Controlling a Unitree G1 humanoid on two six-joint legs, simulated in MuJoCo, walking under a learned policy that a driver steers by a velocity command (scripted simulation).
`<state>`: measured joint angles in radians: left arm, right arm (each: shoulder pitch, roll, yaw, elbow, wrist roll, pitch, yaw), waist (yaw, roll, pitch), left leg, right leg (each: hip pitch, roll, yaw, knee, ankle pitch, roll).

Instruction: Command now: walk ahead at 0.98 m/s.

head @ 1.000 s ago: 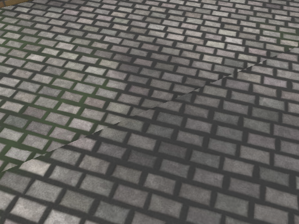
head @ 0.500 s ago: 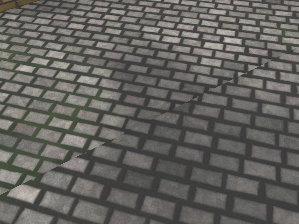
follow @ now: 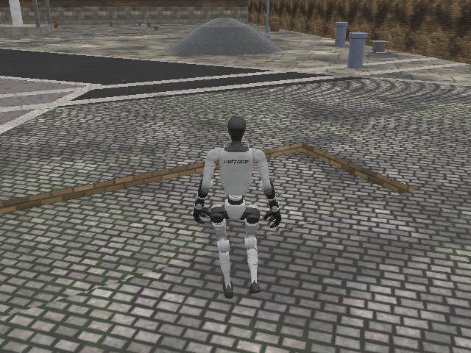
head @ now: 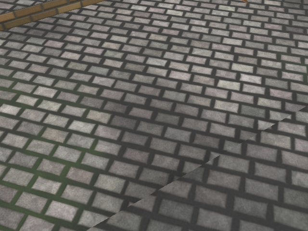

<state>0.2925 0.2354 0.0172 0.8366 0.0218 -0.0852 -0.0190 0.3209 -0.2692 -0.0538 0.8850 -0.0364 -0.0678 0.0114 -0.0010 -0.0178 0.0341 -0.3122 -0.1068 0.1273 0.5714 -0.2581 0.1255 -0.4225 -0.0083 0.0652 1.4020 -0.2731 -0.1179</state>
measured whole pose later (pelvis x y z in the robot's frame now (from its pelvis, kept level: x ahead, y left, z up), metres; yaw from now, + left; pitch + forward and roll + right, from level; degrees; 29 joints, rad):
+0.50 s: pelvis +0.48 -0.04 +0.01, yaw +6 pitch -1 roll -2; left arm 0.33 0.28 0.06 0.91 0.03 -0.10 -0.01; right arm 0.29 -0.28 -0.04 0.89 -0.01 -0.06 0.01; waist 0.01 0.03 0.05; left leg -0.46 0.07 -0.05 1.18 -0.22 0.12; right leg -0.18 0.06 -0.17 0.43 -0.24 -0.08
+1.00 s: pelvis +0.91 +0.05 -0.14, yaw +30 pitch +0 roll +2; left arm 0.12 0.19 -0.01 0.80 0.05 -0.07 0.03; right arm 0.36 -0.28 -0.06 1.00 -0.01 -0.04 -0.01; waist -0.03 0.01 0.13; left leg -0.22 -0.22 0.05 0.49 -0.26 0.19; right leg -0.64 -0.12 0.09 1.40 -0.43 0.05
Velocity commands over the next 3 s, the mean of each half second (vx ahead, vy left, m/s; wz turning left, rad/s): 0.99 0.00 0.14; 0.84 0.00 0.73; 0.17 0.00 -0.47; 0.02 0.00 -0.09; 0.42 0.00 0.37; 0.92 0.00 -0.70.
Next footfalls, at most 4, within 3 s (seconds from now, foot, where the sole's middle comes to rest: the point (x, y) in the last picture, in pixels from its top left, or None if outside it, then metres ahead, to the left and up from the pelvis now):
0.32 right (191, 224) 0.52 -0.11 -0.76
0.84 left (148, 160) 0.94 0.08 -0.90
1.16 right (149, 116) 1.26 0.08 -0.90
1.74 left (123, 124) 1.19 0.23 -0.90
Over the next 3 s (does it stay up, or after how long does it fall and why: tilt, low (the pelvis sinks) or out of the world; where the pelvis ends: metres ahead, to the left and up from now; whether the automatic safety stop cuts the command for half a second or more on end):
stays up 1.55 0.30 -0.16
